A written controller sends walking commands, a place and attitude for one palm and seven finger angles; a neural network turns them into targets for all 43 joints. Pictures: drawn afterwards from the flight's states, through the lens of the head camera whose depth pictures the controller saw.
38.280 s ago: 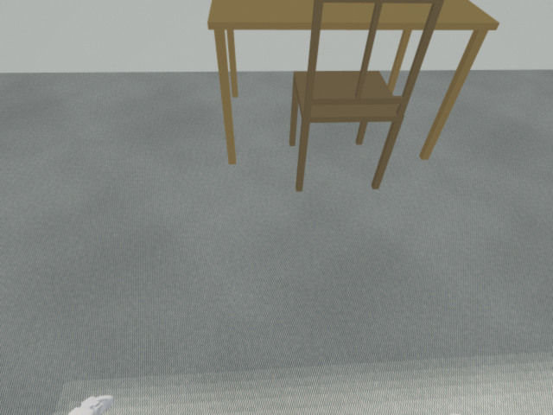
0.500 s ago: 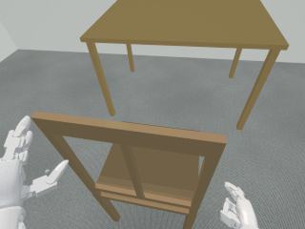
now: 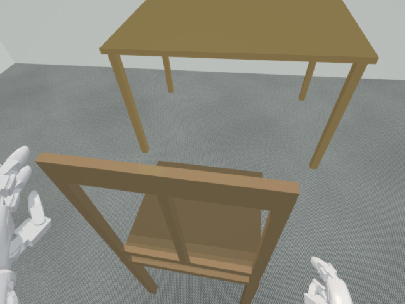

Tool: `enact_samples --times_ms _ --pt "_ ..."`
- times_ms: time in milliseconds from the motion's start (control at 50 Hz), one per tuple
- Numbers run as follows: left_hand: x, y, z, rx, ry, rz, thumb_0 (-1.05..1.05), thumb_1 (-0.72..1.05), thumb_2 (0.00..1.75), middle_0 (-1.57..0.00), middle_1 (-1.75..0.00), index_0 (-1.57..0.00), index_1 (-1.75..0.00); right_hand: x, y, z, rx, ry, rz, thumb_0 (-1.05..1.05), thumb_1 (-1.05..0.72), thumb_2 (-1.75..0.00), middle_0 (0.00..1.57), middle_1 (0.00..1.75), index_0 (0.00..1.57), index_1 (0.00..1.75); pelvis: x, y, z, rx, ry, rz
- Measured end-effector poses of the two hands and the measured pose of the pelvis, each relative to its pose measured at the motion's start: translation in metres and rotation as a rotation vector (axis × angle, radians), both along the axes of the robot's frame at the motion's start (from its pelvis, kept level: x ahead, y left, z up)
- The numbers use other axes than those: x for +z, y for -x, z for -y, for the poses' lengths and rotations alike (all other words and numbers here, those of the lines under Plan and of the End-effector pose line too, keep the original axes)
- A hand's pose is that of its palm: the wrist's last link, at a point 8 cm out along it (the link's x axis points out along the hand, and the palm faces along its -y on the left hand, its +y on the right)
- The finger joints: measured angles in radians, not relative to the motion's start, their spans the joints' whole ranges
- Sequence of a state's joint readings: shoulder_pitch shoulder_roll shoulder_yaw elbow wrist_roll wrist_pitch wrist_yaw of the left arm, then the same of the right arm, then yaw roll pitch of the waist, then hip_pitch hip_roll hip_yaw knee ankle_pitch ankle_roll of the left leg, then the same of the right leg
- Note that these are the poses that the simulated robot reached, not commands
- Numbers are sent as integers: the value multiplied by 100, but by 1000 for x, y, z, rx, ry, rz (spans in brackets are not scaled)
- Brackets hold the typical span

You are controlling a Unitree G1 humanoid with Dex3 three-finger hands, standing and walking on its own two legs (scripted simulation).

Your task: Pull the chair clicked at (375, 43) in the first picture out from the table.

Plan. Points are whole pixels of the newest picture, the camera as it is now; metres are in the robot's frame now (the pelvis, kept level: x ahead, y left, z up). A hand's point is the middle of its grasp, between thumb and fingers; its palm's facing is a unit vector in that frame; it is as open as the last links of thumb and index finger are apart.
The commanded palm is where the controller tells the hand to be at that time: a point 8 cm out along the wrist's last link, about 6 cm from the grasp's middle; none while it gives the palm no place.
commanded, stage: draw the hand back to the body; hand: left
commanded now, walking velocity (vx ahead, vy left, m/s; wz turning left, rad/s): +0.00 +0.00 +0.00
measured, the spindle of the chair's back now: (176, 232) +0.28 +0.11 -0.07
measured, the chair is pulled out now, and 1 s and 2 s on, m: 0.60 0.60 0.60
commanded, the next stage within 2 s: step back with the hand held close in 0.02 s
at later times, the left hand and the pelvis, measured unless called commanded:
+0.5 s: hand (50, 226) +0.18 +0.25 +0.15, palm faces +0.33 -0.75 -0.57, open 7.4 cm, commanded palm +0.12 +0.30 +0.18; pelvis -0.02 +0.00 -0.01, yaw -1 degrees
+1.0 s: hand (26, 273) +0.11 +0.23 +0.17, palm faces +0.46 -0.72 -0.52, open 7.4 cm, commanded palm +0.06 +0.28 +0.18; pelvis -0.08 -0.03 -0.02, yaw +1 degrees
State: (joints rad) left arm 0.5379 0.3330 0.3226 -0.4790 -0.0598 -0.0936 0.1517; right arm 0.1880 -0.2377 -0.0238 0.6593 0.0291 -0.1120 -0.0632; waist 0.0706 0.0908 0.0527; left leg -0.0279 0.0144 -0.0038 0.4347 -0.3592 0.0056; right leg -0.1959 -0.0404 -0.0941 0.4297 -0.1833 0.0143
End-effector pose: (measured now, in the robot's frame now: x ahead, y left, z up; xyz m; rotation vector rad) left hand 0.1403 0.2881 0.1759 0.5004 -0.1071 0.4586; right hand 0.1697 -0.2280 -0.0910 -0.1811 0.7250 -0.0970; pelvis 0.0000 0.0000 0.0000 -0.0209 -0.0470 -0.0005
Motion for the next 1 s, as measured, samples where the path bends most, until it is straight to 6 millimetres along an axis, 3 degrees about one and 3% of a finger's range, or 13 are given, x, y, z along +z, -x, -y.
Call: enact_samples --times_ms 220,300,420,700,880,1000 --pt "6 -4 -12 14 -13 39 1 89 90 -21 -30 -22 -30 6 -11 -10 11 -20 33 2 -90 -90 20 30 20 30 -1 5 -2 -8 -3 -6" --pt "9 -11 -16 -7 -60 26 1 89 90 -21 -30 -21 -30 5 -8 -12 -6 -24 26 1 -90 -90 20 30 20 30 -1 11 -3 -17 -14 -26" --pt "-2 -11 -4 -58 -80 -82 1 89 90 -21 -30 -21 -30 -7 7 -10 -56 -42 -21 1 -90 -90 20 30 20 30 -3 16 -7 -19 -25 -57" --pt "12 26 15 -42 -170 -41 1 88 90 -22 -30 -22 -30 -33 46 13 -82 -47 -91 1 -90 -90 20 30 20 30 -16 46 12 19 -27 -66" --pt "4 59 4 1 -158 -48 1 88 90 -22 -31 -22 -30 -16 74 27 -106 9 -60 2 -91 -90 20 30 20 30 -14 67 17 2 -42 -64" --pt "11 71 24 -26 -147 55 1 89 90 -21 -30 -22 -30 -18 81 31 -49 8 -32 1 -90 -90 20 30 20 30 -20 78 27 17 -39 -49"
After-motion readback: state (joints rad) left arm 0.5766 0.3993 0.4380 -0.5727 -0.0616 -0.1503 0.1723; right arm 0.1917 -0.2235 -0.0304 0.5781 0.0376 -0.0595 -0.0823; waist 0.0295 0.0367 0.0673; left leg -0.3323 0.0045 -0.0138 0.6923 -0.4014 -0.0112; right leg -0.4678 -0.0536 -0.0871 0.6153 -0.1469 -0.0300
